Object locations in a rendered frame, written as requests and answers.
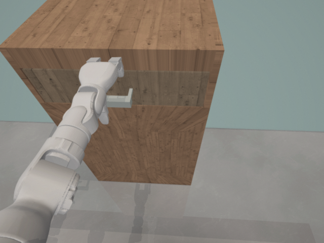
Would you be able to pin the handle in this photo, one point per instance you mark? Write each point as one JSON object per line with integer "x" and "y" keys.
{"x": 120, "y": 101}

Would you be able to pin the cabinet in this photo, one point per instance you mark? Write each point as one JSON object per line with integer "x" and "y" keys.
{"x": 145, "y": 143}

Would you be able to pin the robot left hand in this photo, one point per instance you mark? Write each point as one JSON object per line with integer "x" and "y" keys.
{"x": 103, "y": 74}

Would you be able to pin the robot left forearm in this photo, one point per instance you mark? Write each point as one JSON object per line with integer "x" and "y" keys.
{"x": 67, "y": 144}

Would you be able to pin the robot left upper arm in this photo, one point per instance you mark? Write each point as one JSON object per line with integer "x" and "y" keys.
{"x": 49, "y": 189}

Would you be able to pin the drawer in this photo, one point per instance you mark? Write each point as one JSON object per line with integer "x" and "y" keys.
{"x": 150, "y": 87}

